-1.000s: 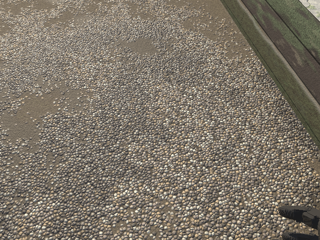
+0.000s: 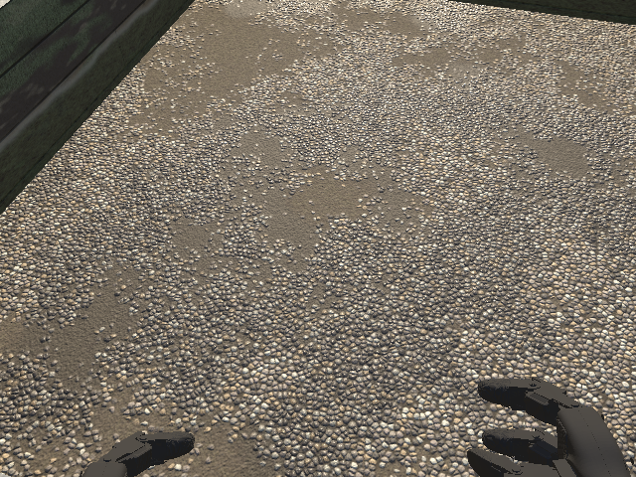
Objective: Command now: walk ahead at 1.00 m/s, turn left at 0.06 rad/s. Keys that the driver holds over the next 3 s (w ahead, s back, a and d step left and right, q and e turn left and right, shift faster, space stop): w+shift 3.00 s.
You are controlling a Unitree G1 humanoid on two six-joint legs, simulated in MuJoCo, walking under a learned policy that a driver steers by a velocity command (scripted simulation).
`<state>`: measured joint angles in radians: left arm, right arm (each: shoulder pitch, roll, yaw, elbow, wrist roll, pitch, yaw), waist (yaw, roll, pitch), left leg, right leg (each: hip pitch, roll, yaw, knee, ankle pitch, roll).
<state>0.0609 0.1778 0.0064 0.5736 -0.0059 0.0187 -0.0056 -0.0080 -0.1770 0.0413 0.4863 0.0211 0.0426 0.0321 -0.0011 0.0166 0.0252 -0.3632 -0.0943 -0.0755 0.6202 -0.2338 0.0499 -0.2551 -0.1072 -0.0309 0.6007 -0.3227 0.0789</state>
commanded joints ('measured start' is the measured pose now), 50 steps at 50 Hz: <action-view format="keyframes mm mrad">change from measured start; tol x4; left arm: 1 -69 36 10 -88 -1 -17 -1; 50 -8 27 -26 -103 5 -15 11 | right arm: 1 -140 -104 -37 -109 0 -26 1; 50 -61 -53 -36 20 -24 -28 -44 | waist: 1 -3 47 -148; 12 -7 -56 -100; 50 5 -29 -119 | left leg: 1 28 105 -147 -232 -124 -26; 14 57 58 8 -72 42 -75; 32 78 79 11 -77 152 -65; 36 105 79 14 -66 249 -70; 50 110 80 20 -65 250 -75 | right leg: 1 74 61 -70 -3 89 -24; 14 5 11 23 -118 -38 -62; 31 106 47 8 -90 120 -77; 37 126 53 -6 -66 272 -72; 50 120 52 -10 -74 265 -73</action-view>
